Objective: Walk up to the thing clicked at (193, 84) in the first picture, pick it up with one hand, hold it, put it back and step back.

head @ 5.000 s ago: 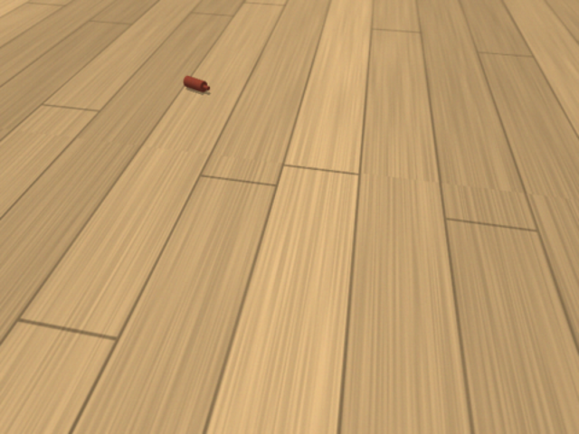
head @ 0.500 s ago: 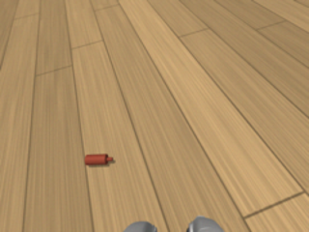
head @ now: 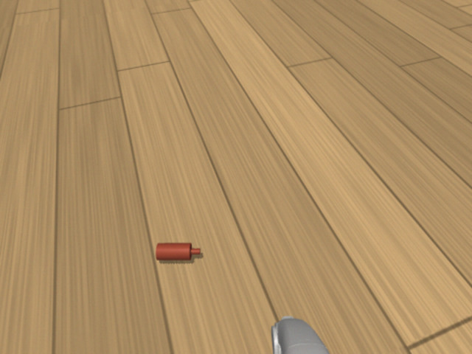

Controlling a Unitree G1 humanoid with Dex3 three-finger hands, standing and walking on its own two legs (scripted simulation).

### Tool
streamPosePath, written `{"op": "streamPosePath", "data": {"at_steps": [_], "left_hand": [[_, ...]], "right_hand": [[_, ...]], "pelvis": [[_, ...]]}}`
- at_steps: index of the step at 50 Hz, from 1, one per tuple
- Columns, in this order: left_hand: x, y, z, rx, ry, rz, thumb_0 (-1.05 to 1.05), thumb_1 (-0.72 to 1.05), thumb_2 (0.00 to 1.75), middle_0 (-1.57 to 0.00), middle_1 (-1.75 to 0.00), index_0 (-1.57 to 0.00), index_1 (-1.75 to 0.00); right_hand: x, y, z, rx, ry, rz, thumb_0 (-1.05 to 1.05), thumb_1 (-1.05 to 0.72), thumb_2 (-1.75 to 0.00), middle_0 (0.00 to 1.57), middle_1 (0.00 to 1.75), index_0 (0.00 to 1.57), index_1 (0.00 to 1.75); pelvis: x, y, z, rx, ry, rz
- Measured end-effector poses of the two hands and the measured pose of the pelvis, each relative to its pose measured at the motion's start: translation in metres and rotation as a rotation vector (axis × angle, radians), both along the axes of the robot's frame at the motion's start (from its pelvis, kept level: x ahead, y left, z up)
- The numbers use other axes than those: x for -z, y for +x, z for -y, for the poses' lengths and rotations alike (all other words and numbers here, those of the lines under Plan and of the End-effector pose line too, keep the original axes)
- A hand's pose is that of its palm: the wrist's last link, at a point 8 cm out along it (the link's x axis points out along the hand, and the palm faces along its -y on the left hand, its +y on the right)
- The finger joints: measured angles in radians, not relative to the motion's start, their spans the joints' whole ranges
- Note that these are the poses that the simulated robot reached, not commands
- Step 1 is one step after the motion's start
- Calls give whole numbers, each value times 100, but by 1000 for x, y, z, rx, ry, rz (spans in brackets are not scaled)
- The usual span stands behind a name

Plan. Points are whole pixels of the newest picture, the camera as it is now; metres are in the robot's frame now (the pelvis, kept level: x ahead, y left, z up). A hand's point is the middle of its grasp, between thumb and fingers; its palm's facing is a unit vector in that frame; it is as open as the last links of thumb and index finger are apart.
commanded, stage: walk up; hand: left
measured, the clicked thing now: (178, 251) +0.61 +0.22 -0.71
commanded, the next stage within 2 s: none
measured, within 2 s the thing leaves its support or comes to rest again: neither
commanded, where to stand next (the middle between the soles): +0.14 +0.06 m, yaw -4 degrees
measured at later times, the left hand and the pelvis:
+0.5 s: hand out of the picture +0.15 +0.39 -0.14, palm faces -0.02 -0.92 -0.40, open 7.4 cm; pelvis +0.04 +0.13 +0.00, yaw -3 degrees
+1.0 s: hand out of the picture +0.16 +0.33 -0.14, palm faces -0.12 -0.93 -0.33, open 7.4 cm; pelvis +0.04 +0.09 +0.00, yaw -5 degrees
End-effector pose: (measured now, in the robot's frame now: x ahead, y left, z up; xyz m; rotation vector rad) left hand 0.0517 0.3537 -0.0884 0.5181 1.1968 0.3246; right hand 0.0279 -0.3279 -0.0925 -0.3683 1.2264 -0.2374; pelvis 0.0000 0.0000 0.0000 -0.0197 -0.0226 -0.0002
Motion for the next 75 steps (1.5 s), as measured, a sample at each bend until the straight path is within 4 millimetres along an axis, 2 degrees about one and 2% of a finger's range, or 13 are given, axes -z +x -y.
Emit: {"op": "streamPosePath", "data": {"at_steps": [7, 12, 17, 20, 26, 30, 36, 40, 45, 49, 58, 68, 75], "left_hand": [[-1, 38, -5, 62, -61, 9, 1, 90, 90, -20, -30, -21, -30], [-1, 56, -16, 59, -75, 76, 0, 90, 90, -20, -30, -21, -30], [-8, 64, -35, 45, -99, 115, 0, 90, 90, -20, -30, -21, -30], [-3, 73, -53, 59, -122, 113, 1, 90, 90, -20, -30, -21, -30], [17, 93, -86, 41, -172, 85, 1, 90, 90, -20, -30, -20, -30], [21, 100, -98, 21, -194, 72, 1, 90, 90, -20, -30, -20, -30], [30, 99, -93, 36, -214, -4, 1, 90, 90, -20, -30, -20, -30], [34, 102, -73, 72, -217, -35, 1, 90, 90, -20, -30, -20, -30], [31, 104, -41, 106, -221, -5, 1, 90, 90, -20, -30, -20, -30], [21, 103, -26, 113, -235, 21, 1, 90, 90, -20, -30, -20, -30], [16, 114, -21, 88, -237, 84, 1, 90, 90, -20, -30, -20, -30], [1, 95, -5, 63, -228, 22, 1, 90, 90, -20, -30, -20, -30], [-3, 96, 1, 49, -234, 14, 1, 90, 90, -20, -30, -20, -30]], "right_hand": [[15, -4, -43, 37, 37, -60, 1, -90, -90, 21, 30, 21, 30], [33, 22, -78, 36, 78, -55, 1, -91, -90, 21, 30, 21, 30], [27, 61, -109, -18, 93, 23, 1, -91, -90, 21, 30, 21, 30], [23, 76, -122, -24, 76, 77, 1, -91, -90, 21, 30, 21, 30], [10, 73, -143, -9, -20, 100, 1, -91, -90, 21, 30, 21, 30], [-12, 62, -141, 0, -79, 62, 1, -90, -90, 21, 30, 21, 30], [-33, 44, -114, 23, -164, 14, 1, -90, -90, 21, 30, 21, 30], [-29, 32, -92, 45, -180, 2, 1, -90, -90, 21, 30, 21, 30], [-6, 25, -74, 87, -138, -11, 1, -91, -90, 21, 30, 21, 30], [2, 32, -83, 93, -75, 15, 1, -91, -90, 21, 30, 21, 30], [13, 36, -108, 58, 20, 36, 1, -91, -90, 21, 30, 21, 30], [6, 62, -90, 46, 49, 48, 1, -91, -90, 21, 30, 21, 30], [-2, 78, -82, 47, 41, 55, 1, -91, -90, 21, 30, 21, 30]], "pelvis": [[-2, 20, -38, 17, 20, -2], [2, 26, -57, 26, 7, 28], [-5, 31, -83, 18, 27, 31], [-2, 36, -102, 28, 30, 25], [3, 44, -130, 38, 32, 31], [-5, 45, -130, 41, 14, 12], [-9, 44, -124, 67, 12, -5], [-4, 42, -114, 89, 13, -5], [2, 38, -96, 80, -15, 18], [-4, 38, -91, 87, 26, 23], [-5, 37, -84, 88, 36, 30], [-21, 39, -69, 81, 31, 15], [-27, 44, -65, 80, 28, 15]]}}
